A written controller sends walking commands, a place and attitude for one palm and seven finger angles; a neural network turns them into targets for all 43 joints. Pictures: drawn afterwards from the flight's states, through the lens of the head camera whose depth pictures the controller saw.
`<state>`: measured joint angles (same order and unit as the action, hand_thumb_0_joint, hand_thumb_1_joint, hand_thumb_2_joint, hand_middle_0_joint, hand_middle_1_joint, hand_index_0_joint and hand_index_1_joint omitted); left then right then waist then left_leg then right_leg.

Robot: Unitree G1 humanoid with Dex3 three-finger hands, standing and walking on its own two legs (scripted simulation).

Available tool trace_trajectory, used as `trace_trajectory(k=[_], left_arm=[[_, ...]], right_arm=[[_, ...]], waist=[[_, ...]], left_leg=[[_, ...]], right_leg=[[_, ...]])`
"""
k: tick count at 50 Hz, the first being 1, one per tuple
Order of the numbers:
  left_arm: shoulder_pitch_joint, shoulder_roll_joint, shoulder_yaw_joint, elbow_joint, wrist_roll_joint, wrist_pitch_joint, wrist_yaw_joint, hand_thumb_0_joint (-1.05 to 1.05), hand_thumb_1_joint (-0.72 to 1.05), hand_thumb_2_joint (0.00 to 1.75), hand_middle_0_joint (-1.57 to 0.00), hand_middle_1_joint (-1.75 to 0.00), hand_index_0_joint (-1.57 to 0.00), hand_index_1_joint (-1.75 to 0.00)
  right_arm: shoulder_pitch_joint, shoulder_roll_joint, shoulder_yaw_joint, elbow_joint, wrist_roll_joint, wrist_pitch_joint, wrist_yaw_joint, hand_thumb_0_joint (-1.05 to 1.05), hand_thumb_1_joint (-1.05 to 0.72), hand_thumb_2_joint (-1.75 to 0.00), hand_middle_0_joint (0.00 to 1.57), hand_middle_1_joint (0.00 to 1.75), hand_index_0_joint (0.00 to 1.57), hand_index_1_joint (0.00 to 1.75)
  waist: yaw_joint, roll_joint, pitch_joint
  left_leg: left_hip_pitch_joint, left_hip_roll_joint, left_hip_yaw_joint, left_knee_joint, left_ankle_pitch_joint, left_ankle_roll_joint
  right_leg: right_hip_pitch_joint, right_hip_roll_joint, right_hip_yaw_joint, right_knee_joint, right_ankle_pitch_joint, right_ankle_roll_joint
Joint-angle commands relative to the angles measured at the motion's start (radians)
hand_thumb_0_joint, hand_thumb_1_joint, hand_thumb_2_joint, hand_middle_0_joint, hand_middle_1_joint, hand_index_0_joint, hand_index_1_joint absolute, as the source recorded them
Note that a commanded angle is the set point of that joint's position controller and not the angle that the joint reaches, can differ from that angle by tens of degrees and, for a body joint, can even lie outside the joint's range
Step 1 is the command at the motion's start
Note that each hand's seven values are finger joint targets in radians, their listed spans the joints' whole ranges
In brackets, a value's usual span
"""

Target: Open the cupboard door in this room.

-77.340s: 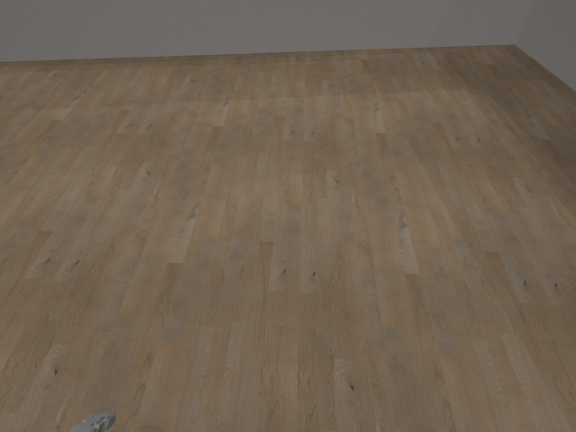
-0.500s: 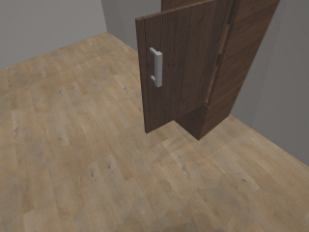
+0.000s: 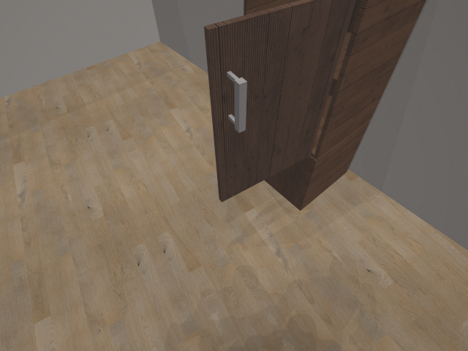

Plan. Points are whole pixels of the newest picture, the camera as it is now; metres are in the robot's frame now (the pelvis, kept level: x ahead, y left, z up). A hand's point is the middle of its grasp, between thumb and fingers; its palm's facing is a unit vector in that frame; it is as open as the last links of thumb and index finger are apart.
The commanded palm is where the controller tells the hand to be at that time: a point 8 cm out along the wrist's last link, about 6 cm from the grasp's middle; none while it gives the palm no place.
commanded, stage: look to check the result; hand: left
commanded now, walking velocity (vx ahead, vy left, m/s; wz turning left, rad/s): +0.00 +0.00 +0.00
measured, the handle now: (235, 102) +0.63 +0.03 +0.06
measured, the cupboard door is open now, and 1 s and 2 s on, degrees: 82 82 82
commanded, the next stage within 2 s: stand and wait in 0.28 s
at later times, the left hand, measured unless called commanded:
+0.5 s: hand out of the picture +0.11 +0.24 -0.15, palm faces -0.02 -0.94 -0.34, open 7.4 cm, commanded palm none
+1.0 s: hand out of the picture +0.11 +0.23 -0.15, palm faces -0.03 -0.94 -0.33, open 7.4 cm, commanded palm none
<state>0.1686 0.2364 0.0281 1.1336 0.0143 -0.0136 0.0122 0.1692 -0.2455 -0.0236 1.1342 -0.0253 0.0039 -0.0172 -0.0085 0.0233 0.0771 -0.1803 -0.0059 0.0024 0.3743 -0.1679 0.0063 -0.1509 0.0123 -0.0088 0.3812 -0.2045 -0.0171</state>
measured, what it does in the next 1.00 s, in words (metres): stands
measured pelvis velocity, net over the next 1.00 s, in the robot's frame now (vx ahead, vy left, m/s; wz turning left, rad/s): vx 0.03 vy -0.01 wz -0.01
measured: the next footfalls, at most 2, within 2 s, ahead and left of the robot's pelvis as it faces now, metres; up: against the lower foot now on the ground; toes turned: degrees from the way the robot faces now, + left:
none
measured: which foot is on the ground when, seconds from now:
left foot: down 0.00-1.00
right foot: down 0.00-1.00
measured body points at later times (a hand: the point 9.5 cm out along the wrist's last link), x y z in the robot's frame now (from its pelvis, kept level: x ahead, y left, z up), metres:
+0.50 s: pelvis +0.02 +0.00 +0.00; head +0.04 -0.01 +0.45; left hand +0.11 +0.29 -0.13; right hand +0.10 -0.29 -0.14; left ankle +0.02 +0.12 -0.75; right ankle +0.00 -0.11 -0.75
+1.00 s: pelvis +0.03 -0.01 +0.00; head +0.06 -0.02 +0.45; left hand +0.11 +0.28 -0.13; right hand +0.10 -0.30 -0.14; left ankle +0.02 +0.12 -0.75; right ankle +0.00 -0.11 -0.75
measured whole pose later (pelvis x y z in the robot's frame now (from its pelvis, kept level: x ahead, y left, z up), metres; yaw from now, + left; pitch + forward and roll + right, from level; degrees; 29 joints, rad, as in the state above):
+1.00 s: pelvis +0.03 -0.01 +0.00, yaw +0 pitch -1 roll +0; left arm 0.11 0.31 0.01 1.13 0.01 -0.02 0.01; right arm 0.10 -0.32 -0.01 1.13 -0.02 0.00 -0.01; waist -0.01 0.01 0.07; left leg -0.10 0.00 0.01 0.29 -0.18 -0.01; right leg -0.08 0.02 0.00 0.30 -0.21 -0.03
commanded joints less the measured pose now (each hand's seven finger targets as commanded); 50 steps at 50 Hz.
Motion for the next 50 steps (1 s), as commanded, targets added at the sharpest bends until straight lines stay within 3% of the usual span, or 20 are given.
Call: trace_trajectory(k=[1,18,50], left_arm=[[-0.021,0.195,0.026,-0.046,-0.005,-0.020,0.009,0.00,0.90,0.90,-0.20,-0.30,-0.20,-0.30],[-0.092,0.273,0.025,-0.058,-0.003,-0.028,0.005,0.00,0.90,0.90,-0.20,-0.30,-0.20,-0.30],[-0.086,0.282,0.020,-0.059,-0.006,-0.030,0.009,0.00,0.90,0.90,-0.20,-0.30,-0.20,-0.30]], right_arm=[[-0.018,-0.171,-0.022,-0.044,0.004,-0.018,-0.005,0.00,-0.90,-0.90,0.20,0.30,0.20,0.30],[-0.100,-0.260,-0.018,-0.060,0.007,-0.025,0.002,0.00,-0.90,-0.90,0.20,0.30,0.20,0.30],[-0.094,-0.263,-0.017,-0.055,0.010,-0.025,-0.004,0.00,-0.90,-0.90,0.20,0.30,0.20,0.30]], waist=[[0.000,-0.013,-0.074],[0.005,-0.025,-0.115],[0.001,-0.025,-0.127]], left_leg=[[0.051,0.107,-0.094,-0.064,0.084,0.022],[0.098,0.120,-0.101,-0.090,0.170,0.018],[0.141,0.126,-0.083,-0.091,0.226,0.012]], right_leg=[[-0.017,-0.124,0.103,-0.090,0.069,-0.036],[0.041,-0.136,0.099,-0.105,0.171,-0.028],[0.075,-0.138,0.105,-0.107,0.282,-0.029]])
